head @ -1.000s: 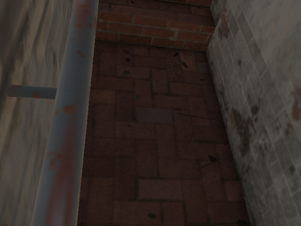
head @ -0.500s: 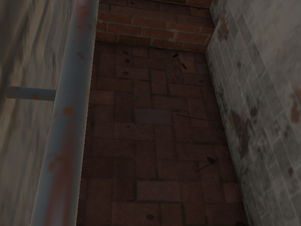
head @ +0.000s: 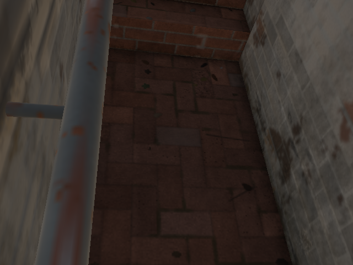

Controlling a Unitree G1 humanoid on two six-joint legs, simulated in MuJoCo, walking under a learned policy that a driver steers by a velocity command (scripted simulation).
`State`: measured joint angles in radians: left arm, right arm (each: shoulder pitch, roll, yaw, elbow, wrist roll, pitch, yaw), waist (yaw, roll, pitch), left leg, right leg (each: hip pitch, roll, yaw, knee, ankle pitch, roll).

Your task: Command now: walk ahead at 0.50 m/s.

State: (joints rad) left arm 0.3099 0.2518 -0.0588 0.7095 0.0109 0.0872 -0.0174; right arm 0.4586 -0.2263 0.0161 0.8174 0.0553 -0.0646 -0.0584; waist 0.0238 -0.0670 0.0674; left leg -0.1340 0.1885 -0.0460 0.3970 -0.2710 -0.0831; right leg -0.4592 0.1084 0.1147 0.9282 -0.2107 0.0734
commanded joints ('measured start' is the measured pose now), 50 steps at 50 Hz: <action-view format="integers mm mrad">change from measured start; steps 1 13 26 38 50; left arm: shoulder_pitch -117 -193 -135 -200 -156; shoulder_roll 32 46 30 52 45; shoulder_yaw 70 63 64 76 70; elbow -20 -70 -58 -101 -29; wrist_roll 7 7 12 4 2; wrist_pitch -3 -12 -19 -9 8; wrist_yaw -15 3 -13 -2 1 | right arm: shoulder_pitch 168 129 157 116 165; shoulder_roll -194 -181 -173 -190 -214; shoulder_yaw -55 -32 -45 -43 -55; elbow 0 -11 5 -22 -14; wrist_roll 2 9 14 9 2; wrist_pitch -12 4 -10 -10 2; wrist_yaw -6 4 1 10 -8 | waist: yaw -80 -77 -60 -68 -98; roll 403 448 466 441 408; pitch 90 84 99 54 52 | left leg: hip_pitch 46 1 -3 46 140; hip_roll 164 121 114 131 195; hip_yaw -120 -76 2 -37 -172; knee -184 -183 -171 -145 -145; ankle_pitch -24 -20 -19 240 175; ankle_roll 20 61 53 37 3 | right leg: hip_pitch -221 -180 -219 -201 -224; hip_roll -9 -71 -21 -47 -44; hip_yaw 63 -42 25 -2 14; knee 75 -2 123 37 -24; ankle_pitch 13 15 18 15 -33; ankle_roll -1 10 3 17 -4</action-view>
